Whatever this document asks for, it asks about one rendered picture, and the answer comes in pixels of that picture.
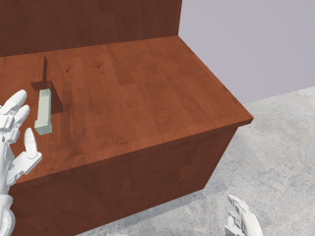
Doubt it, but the left robot forearm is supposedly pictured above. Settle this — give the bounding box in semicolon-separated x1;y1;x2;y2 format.
0;194;16;236

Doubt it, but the tap lever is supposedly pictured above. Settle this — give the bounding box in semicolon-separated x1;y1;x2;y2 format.
34;88;52;135

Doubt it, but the robot right hand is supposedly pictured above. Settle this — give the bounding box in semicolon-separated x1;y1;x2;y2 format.
224;194;264;236

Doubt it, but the robot left hand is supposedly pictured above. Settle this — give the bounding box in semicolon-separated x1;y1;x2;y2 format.
0;89;42;195

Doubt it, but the counter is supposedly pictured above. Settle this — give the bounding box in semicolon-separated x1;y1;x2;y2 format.
0;0;254;236

